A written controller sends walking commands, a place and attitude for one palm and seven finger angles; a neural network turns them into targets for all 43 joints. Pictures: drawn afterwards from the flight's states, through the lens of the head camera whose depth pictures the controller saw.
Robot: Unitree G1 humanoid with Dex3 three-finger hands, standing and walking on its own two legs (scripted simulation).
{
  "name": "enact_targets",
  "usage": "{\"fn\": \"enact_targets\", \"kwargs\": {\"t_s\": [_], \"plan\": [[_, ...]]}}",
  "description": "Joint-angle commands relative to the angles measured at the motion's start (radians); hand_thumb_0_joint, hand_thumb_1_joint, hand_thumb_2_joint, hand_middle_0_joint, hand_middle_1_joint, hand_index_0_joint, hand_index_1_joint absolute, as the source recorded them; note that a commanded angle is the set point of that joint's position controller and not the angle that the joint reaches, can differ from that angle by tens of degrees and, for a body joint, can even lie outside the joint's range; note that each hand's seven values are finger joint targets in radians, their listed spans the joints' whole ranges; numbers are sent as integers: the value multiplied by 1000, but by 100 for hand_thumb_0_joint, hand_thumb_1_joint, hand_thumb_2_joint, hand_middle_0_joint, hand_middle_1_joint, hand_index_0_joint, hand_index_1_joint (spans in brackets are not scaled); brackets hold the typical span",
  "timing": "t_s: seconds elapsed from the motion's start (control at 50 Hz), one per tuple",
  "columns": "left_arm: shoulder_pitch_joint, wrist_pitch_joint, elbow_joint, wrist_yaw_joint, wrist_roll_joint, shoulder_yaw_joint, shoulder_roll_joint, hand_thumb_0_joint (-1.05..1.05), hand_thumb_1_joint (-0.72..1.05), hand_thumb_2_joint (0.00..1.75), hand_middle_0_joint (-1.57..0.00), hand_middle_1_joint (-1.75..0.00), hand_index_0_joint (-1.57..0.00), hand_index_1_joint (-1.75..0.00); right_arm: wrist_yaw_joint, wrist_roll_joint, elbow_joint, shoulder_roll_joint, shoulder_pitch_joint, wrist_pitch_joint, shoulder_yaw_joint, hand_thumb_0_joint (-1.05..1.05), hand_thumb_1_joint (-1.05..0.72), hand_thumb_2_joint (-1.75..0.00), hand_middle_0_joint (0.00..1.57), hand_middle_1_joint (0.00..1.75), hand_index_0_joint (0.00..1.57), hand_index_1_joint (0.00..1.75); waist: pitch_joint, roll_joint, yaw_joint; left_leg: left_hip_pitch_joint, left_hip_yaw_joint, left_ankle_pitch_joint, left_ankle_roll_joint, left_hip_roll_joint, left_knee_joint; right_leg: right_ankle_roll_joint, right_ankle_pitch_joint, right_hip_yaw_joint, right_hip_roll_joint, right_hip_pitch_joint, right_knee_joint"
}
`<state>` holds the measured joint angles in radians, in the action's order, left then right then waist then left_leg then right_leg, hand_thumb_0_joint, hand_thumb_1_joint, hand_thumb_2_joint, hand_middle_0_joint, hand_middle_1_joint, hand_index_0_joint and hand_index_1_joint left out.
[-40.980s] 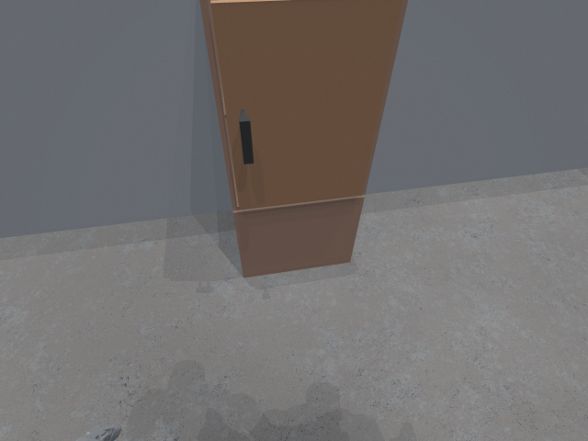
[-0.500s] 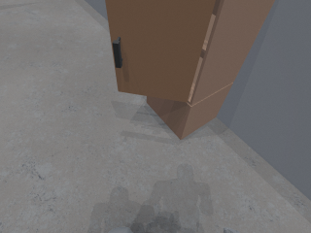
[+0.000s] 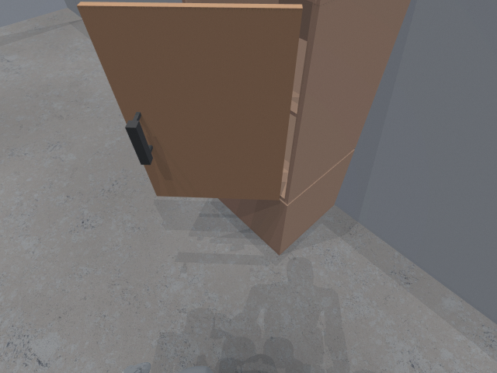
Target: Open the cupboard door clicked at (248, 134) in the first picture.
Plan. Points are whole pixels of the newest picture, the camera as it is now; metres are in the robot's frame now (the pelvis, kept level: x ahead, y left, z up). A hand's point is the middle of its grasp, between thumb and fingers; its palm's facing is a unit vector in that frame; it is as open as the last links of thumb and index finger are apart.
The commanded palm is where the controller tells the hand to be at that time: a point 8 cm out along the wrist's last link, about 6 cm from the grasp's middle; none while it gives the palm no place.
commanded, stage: come to a stop and stand still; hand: left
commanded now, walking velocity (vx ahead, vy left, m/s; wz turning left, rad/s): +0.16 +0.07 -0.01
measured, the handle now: (142, 138) +0.65 +0.30 -0.06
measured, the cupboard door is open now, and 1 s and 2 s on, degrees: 44 44 44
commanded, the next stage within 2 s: look again from close up in 1.36 s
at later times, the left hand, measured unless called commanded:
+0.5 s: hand out of the picture +0.09 +0.22 -0.18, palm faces -0.01 -0.97 -0.25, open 7.3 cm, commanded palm none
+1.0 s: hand out of the picture +0.09 +0.19 -0.18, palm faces -0.01 -0.98 -0.20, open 7.3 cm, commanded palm none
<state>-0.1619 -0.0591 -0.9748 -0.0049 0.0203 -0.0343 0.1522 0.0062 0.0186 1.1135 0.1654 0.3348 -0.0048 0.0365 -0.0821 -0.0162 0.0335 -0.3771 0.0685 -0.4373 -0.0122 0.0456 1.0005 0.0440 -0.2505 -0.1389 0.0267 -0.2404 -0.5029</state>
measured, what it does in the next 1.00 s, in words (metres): steps on the spot: left foot, then right foot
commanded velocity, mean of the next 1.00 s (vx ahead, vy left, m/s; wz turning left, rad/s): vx -0.07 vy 0.01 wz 0.00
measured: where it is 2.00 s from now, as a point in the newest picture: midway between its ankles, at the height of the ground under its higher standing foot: outside the picture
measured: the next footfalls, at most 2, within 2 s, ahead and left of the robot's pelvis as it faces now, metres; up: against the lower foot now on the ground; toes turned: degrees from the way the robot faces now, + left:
left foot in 0.18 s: +0.17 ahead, +0.15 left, +0.00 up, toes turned +4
right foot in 0.54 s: +0.06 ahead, -0.11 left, +0.00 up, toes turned -5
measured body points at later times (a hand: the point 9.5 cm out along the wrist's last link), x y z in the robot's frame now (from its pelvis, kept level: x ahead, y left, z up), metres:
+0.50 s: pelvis +0.05 +0.02 +0.00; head +0.10 +0.02 +0.44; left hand +0.09 +0.27 -0.16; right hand +0.15 -0.22 -0.15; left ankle +0.13 +0.15 -0.74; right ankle +0.01 -0.09 -0.71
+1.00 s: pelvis +0.04 +0.01 +0.00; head +0.06 +0.02 +0.45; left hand +0.09 +0.24 -0.16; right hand +0.05 -0.22 -0.15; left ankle +0.03 +0.11 -0.74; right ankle +0.03 -0.11 -0.74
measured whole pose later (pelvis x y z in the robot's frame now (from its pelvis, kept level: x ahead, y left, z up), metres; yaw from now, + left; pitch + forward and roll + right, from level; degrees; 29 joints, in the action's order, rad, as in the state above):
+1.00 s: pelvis +0.04 +0.01 +0.00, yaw -2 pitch -1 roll -1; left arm -0.21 -0.01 -1.06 -0.04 0.01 -0.01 0.18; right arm 0.02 0.01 1.09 0.16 0.26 0.01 0.01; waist -0.05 0.02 -0.01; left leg -0.20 0.05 -0.29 0.01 0.01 0.50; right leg 0.00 -0.27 -0.06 0.01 -0.18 -0.46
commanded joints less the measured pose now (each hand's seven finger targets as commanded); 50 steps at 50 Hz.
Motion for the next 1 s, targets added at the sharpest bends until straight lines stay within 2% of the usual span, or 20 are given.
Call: {"fn": "enact_targets", "kwargs": {"t_s": [0.0,0.1,0.12,0.16,0.18,0.2,0.22,0.32,0.42,0.48,0.5,0.52,0.56,0.62,0.7,0.78,0.92,0.94,0.96,0.98], "plan": [[-119,-12,-10,-8,-1,-38,142,0,90,90,-20,-30,-20,-30,-14,-3,-75,14,-2,-20,1,0,-90,-90,20,30,20,30,86,142,-37,-47,-5,102,-29,36,-170,126,387,170,253,89,258],[-98,4,-41,-14,-5,-33,137,0,90,90,-20,-30,-20,-30,-3,0,-62,2,2,-27,-8,0,-90,-90,20,30,20,30,93,122,-20,149,26,310,-39,-23,-487,68,439,114,181,46,128],[-96,12,-45,-18,-9,-24,129,0,90,90,-20,-30,-20,-30,2,1,-53,30,29,-30,-8,0,-90,-90,20,30,20,30,114,78,-9,236,3,441,-32,-4,-557,35,399,99,159,15,71],[-156,33,-53,-30,-19,-5,83,0,90,90,-20,-30,-20,-30,22,-1,-61,140,30,-33,7,0,-90,-90,20,30,20,30,164,-118,-29,301,-179,894,66,204,-553,-46,39,59,72,-27,0],[-175,47,-63,-36,-17,-2,79,0,90,90,-20,-30,-20,-30,29,-2,-68,175,5,-20,14,0,-90,-90,20,30,20,30,133,-101,-31,220,-195,852,113,251,-581,-56,-133,54,47,15,-18],[-185,61,-63,-39,-6,1,71,0,90,90,-20,-30,-20,-30,32,-1,-80,185,-33,-6,18,0,-90,-90,20,30,20,30,24,-30,-39,120,-175,710,118,253,-602,-54,-171,68,35,10,-20],[-181,74,-71,-33,-8,-1,78,0,90,90,-20,-30,-20,-30,38,-4,-85,170,-76,-4,12,0,-90,-90,20,30,20,30,-7,-86,-49,103,-183,740,111,223,-623,-61,-99,63,44,-5,-14],[-170,104,-36,-22,-12,-22,145,0,90,90,-20,-30,-20,-30,62,0,-101,232,-50,17,43,0,-90,-90,20,30,20,30,176,-190,-4,324,-229,1049,214,332,-602,-58,-359,120,18,-135,-366],[-157,105,2,-17,-8,-34,111,0,90,90,-20,-30,-20,-30,59,6,-144,238,-139,25,61,0,-90,-90,20,30,20,30,240,-135,-22,291,-184,889,206,301,-570,-57,-280,126,4,-107,-330],[-246,101,-15,-15,-1,-41,114,0,90,90,-20,-30,-20,-30,44,0,-163,211,-197,37,55,0,-90,-90,20,30,20,30,193,-70,-80,73,-132,418,122,206,-547,-53,-20,88,-1,106,-13],[-251,90,-11,-18,12,-44,162,0,90,90,-20,-30,-20,-30,35,-8,-171,153,-187,42,47,0,-90,-90,20,30,20,30,133,110,-78,-10,-80,175,60,93,-460,-23,-1,236,80,108,176],[-181,82,5,-21,17,-47,230,0,90,90,-20,-30,-20,-30,18,-12,-186,92,-190,52,37,0,-90,-90,20,30,20,30,69,306,-53,-55,-1,-22,-11,-20,-358,56,-106,422,274,3,299],[-54,74,48,-19,14,-29,239,0,90,90,-20,-30,-20,-30,-8,-5,-182,93,-200,54,33,0,-90,-90,20,30,20,30,25,171,-34,44,-55,-55,-2,-25,-185,122,-337,402,298,-212,347],[-32,52,28,-23,3,-22,183,0,90,90,-20,-30,-20,-30,-5,4,-127,89,-159,48,28,0,-90,-90,20,30,20,30,-43,187,-29,3,-64,51,-5,-8,-187,94,-54,331,237,-120,289],[-101,37,-7,-24,0,-29,205,0,90,90,-20,-30,-20,-30,5,-5,-100,87,-108,22,15,0,-90,-90,20,30,20,30,34,146,-52,59,-33,79,-23,-30,-465,93,393,296,244,114,151],[-106,40,-22,-25,-20,-22,168,0,90,90,-20,-30,-20,-30,22,-3,-73,132,-52,-2,8,0,-90,-90,20,30,20,30,151,19,-57,259,-108,545,18,68,-561,3,385,198,138,106,59],[-69,61,-61,-24,-14,-7,136,0,90,90,-20,-30,-20,-30,30,-3,-46,118,-56,2,-9,0,-90,-90,20,30,20,30,59,-30,-55,155,-135,350,30,70,-658,-12,103,172,90,121,131],[-221,28,-97,-71,-6,9,139,0,90,90,-20,-30,-20,-30,19,-15,-129,126,-168,-23,-12,0,-90,-90,20,30,20,30,24,-65,-97,148,-58,382,5,51,-411,-9,536,257,168,59,107],[-141,14,-46,-63,-7,0,207,0,90,90,-20,-30,-20,-30,12,-10,-147,68,-63,-13,-16,0,-90,-90,20,30,20,30,118,-48,-13,123,-68,171,9,13,-451,44,446,306,226,103,91],[-94,17,-35,-52,-9,4,197,0,90,90,-20,-30,-20,-30,14,-7,-131,65,-41,-10,-17,0,-90,-90,20,30,20,30,90,-87,-12,151,-75,172,14,13,-524,57,294,270,199,51,76]]}}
